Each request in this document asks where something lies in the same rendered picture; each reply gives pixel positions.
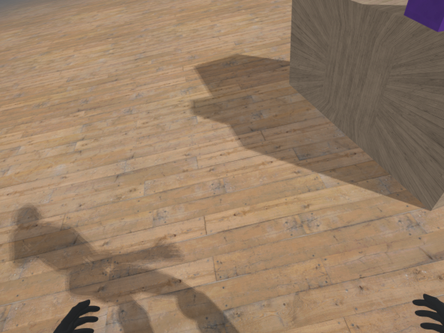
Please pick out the carton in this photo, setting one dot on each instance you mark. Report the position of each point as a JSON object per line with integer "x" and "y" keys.
{"x": 427, "y": 12}

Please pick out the left robot hand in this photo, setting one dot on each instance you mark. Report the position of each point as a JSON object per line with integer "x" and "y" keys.
{"x": 72, "y": 320}

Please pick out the right robot hand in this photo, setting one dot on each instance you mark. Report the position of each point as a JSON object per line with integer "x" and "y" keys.
{"x": 435, "y": 304}

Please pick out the pedestal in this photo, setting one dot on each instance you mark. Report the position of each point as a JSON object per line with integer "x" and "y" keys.
{"x": 378, "y": 76}

